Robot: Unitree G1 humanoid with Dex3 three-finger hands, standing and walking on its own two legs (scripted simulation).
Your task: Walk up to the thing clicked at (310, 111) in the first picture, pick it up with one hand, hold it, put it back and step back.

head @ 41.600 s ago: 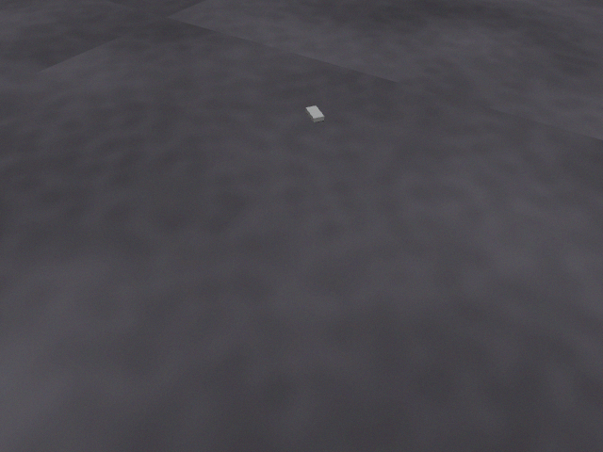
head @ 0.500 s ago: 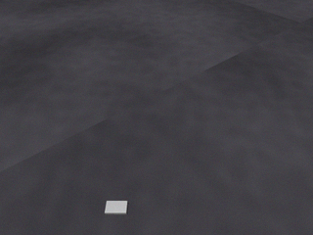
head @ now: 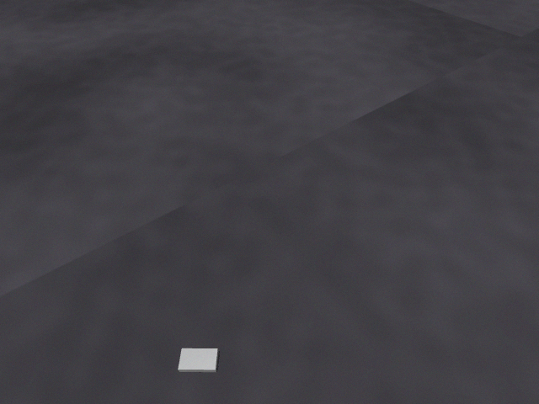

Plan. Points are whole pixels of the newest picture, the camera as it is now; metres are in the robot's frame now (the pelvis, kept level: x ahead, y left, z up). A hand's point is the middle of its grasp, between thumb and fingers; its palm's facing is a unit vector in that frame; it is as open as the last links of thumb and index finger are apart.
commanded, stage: stand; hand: left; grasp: from above
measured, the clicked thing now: (198, 360) +0.41 +0.27 -0.77
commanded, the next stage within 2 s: step back in 0.52 s
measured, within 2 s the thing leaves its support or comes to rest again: neither
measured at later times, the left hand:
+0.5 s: hand out of the picture +0.07 +0.24 -0.16, palm faces +0.00 -0.94 -0.34, open 7.4 cm
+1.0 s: hand out of the picture +0.08 +0.32 -0.18, palm faces -0.03 -0.94 -0.34, open 7.4 cm
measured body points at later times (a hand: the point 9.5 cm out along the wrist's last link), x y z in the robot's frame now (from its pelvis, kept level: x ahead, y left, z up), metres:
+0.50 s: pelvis +0.00 -0.01 +0.00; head +0.01 -0.01 +0.45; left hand +0.07 +0.29 -0.13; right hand +0.07 -0.30 -0.14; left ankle +0.00 +0.13 -0.75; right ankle -0.02 -0.12 -0.75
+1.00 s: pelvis -0.08 +0.06 -0.02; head +0.02 +0.09 +0.42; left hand +0.08 +0.37 -0.16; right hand -0.02 -0.25 -0.13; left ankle -0.07 +0.15 -0.75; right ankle -0.10 -0.09 -0.67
